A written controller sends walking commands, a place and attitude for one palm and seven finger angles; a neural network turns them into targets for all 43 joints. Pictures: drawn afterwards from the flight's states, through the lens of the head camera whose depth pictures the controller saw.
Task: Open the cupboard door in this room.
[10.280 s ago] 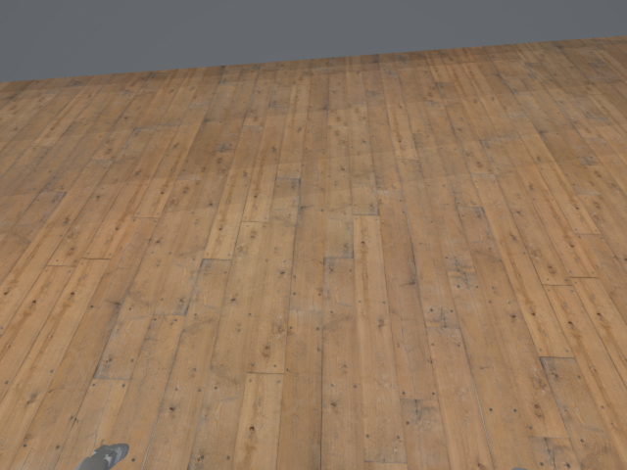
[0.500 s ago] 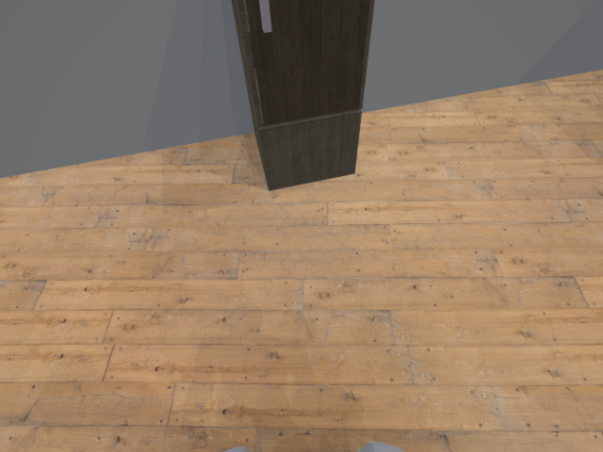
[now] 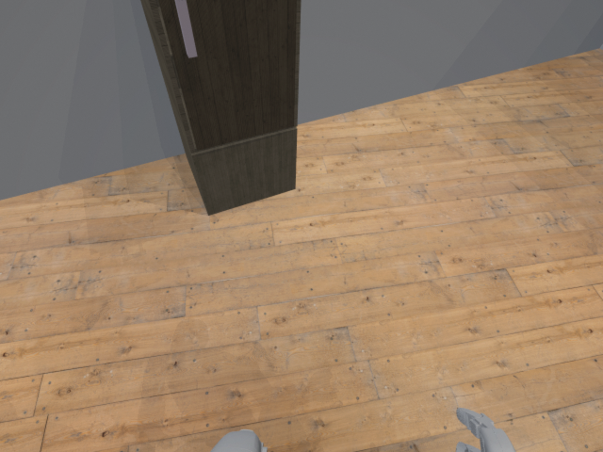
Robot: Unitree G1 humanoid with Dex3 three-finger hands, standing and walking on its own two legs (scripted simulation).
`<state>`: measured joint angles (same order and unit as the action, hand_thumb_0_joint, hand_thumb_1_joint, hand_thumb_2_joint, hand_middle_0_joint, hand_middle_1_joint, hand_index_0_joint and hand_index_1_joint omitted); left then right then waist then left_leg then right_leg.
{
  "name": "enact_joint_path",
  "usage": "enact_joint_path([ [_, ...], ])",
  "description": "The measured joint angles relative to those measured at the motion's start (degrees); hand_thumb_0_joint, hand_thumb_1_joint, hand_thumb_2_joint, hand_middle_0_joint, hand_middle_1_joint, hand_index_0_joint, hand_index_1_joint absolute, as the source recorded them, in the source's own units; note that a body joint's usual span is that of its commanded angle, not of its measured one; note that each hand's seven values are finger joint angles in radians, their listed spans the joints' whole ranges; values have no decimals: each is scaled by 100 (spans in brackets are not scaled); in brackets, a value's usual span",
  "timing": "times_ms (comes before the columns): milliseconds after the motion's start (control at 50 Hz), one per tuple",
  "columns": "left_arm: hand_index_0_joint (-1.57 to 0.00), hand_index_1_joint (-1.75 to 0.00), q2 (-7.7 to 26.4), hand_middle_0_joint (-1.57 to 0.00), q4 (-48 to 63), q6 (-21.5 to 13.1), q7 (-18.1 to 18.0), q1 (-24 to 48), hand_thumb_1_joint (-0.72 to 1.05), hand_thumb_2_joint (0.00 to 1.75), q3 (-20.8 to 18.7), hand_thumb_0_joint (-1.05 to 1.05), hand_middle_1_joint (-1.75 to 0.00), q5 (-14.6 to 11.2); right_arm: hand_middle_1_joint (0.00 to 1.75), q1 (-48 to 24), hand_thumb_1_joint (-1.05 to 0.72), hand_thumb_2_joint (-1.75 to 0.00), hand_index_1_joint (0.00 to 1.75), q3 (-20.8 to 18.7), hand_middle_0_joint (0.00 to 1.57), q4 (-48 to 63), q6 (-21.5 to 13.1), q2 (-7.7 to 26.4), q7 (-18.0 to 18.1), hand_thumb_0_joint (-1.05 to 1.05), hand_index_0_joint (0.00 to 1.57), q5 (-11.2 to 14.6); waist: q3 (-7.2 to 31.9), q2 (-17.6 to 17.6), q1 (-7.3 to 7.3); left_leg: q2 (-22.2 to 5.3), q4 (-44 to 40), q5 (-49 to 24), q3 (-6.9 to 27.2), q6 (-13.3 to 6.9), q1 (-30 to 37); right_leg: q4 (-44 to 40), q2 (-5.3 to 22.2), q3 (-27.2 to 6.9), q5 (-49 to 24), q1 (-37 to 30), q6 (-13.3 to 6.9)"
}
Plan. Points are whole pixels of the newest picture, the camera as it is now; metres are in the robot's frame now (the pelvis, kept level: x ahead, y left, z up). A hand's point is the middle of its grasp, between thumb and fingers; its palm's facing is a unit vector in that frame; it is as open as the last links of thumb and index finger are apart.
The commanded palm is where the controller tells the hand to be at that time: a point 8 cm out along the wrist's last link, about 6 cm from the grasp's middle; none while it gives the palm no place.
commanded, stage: walk to a spot facing it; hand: left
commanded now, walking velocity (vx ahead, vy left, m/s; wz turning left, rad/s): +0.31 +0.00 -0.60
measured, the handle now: (184, 24) +1.00 +0.44 +0.03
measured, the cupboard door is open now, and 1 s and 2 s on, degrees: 0 0 0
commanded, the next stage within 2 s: none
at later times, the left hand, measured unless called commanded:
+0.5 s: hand (241, 302) +0.37 +0.16 -0.17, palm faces -0.38 -0.91 -0.16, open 7.4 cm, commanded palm none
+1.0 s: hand (270, 238) +0.51 +0.13 -0.15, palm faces -0.49 -0.82 -0.30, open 7.3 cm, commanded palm none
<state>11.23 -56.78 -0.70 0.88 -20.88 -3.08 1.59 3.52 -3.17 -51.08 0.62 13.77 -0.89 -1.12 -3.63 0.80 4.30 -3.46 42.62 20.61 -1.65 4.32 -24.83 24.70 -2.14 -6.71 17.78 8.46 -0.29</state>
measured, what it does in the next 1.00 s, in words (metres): walks ahead, turning right: left foot, then right foot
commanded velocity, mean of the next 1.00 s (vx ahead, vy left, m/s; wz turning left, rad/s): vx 0.27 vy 0.00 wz -0.60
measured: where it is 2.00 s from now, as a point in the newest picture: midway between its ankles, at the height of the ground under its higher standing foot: (342, 348)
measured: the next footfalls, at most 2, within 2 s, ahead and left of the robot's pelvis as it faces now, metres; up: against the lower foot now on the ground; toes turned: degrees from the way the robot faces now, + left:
left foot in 0.04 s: +0.09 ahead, +0.13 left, +0.00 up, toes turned +2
right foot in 0.60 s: +0.32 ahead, -0.10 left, +0.00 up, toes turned -32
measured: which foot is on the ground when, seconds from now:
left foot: up 0.00-0.02, down 0.04-0.62, up 0.64-1.00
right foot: down 0.00-0.04, up 0.06-0.58, down 0.60-1.00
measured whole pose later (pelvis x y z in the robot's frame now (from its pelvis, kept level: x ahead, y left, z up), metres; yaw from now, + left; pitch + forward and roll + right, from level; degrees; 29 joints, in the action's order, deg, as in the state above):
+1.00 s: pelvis +0.37 -0.04 +0.00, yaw -36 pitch +1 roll +1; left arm 13.5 -56.2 -2.6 0.4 -17.1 -3.9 1.0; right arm 3.4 -2.4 -49.8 -0.3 12.8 -0.8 -1.6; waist -3.8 -1.9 2.8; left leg -8.5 51.6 14.5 -0.9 5.7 -34.1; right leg 26.5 -3.9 -2.3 18.3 9.3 -4.1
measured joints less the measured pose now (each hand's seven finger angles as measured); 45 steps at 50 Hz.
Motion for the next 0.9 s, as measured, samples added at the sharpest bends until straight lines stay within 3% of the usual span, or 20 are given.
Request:
enact_joint_path([
  [40, -20, -30, 71, -20, -41, 49, 6, -66, 90, 90, -37, 0, -30, -23, 30, 38, -91, -90, 29, 62, 20, 63, -116, -33, 16, 1, 20, 19, 26, 54, 3, 58, -857, -308, -66, -47, 404, 319, -7, -146, 267, 41, 112],
  [60, -20, -30, 119, -20, -73, 86, 14, -61, 90, 90, -64, 0, -30, -48, 30, 50, -91, -90, 29, 87, 20, 78, -204, -65, 38, 1, 20, 9, 12, 103, -18, 78, -950, -567, -146, -204, 489, 741, -5, -182, 463, 178, 86],
  [120, -20, -30, 255, -20, -181, 217, 36, 103, 91, 90, -142, 0, -30, -40, 30, 234, -91, -90, 29, 185, 20, 102, -308, -197, 52, 0, 20, -35, -40, 174, -73, -11, -707, -265, -483, -558, 738, 2773, 36, 197, 1037, 950, 61],
  [200, -19, -30, 440, -20, -61, 253, 136, 429, 91, 90, -236, 0, -30, 32, 30, 818, -91, -90, 30, 226, 20, -82, -335, -323, 97, 0, 21, -40, 13, 117, -254, -109, -1310, -240, -744, -599, 1378, 4229, 297, 743, 306, 1849, 131],
  [300, -19, -30, 556, -19, 236, 255, 130, 881, 91, 90, -290, 0, -30, 30, 30, 1582, -91, -90, 29, 225, 20, -515, -384, -404, 177, 0, 21, -2, 29, 113, -378, -97, -1880, -182, -1125, -593, 2012, 4759, 494, 773, -516, 2655, 216],
  [380, -19, -30, 493, -19, 345, 332, 140, 1207, 92, 90, -274, 0, -30, 34, 30, 2090, -91, -90, 29, 205, 20, -818, -376, -444, 212, 0, 20, -2, 25, 110, -502, -57, -2065, 40, -1451, -565, 2397, 4580, 567, 872, -834, 2952, 249],
  [460, -19, -30, 322, -19, 391, 376, 180, 1559, 92, 90, -176, 0, -30, 34, 30, 2439, -91, -90, 29, 200, 20, -1003, -375, -489, 227, 0, 20, -43, -92, 70, -688, -40, -2179, 293, -1737, -487, 2749, 3627, 591, 1209, -846, 2853, 192],
  [540, -19, -30, 124, -19, 484, 306, 205, 1896, 91, 90, -46, 0, -30, 17, 30, 2641, -91, -90, 29, 205, 20, -1103, -347, -539, 209, 0, 20, -60, -273, -10, -851, -137, -2058, 647, -2021, -317, 3039, 2247, 355, 1609, -489, 2433, -54],
  [600, -19, -30, 59, -19, 562, 103, 205, 1933, 91, 90, 29, 0, -30, 18, 30, 2765, -91, -90, 29, 209, 20, -1146, -280, -595, 161, 0, 20, -12, -321, 58, -846, -366, -888, 882, -2169, -162, 2916, 1192, 85, 1840, -548, 1730, -334],
  [620, -19, -30, 46, -19, 577, 7, 193, 1903, 91, 90, 48, 0, -30, 13, 30, 2767, -91, -90, 29, 213, 20, -1141, -232, -603, 131, 1, 20, 33, -314, 76, -798, -501, 53, 718, -2010, -153, 2603, 1148, 20, 1836, -593, 1629, -701],
  [640, -19, -30, 40, -20, 584, -64, 159, 1867, 91, 90, 65, 0, -30, -32, 30, 2661, -91, -90, 29, 215, 20, -1121, -165, -599, 120, 1, 21, 72, -341, 83, -772, -544, 1214, 826, -1605, -122, 2132, 1343, -26, 1781, -444, 1640, -857],
  [680, -19, -30, 43, -20, 539, -93, 85, 1749, 91, 90, 92, 0, -30, -122, 30, 2317, -91, -90, 29, 188, 20, -1007, -77, -587, 121, 1, 21, 91, -438, 101, -793, -458, 2983, 689, -799, -124, 1234, 1435, -91, 1668, -166, 1422, -867],
  [700, -19, -30, 41, -20, 486, -83, 58, 1657, 91, 90, 100, 0, -30, -154, 30, 2131, -91, -90, 29, 169, 20, -917, -63, -571, 114, 1, 21, 82, -444, 96, -794, -453, 3410, 435, -533, -113, 848, 1323, -129, 1603, -124, 1255, -783],
  [720, -20, -30, 36, -20, 418, -74, 34, 1550, 91, 90, 107, 0, -30, -173, 30, 1935, -91, -90, 29, 153, 20, -814, -59, -545, 111, 1, 21, 66, -424, 82, -779, -490, 3569, 202, -350, -105, 502, 1163, -168, 1523, -146, 1094, -674],
  [780, -20, -30, 28, -20, 241, -102, -49, 1232, 93, 90, 25, -1, -30, -173, 30, 1342, -91, -90, 29, 99, 20, -446, -74, -431, 115, 1, 20, 11, -311, -27, -710, -659, 3190, -149, -12, -49, -339, 692, -257, 1248, -249, 731, -685],
  [900, -20, -30, 179, -20, 54, -178, -9, 724, 93, 90, -45, -1, -30, -81, 30, 421, -91, -90, 29, 53, 20, 37, -122, -197, 61, 0, 20, -52, -83, -258, -465, -727, 1956, -610, 177, 118, -1096, 228, -234, 751, -210, 343, -551],
])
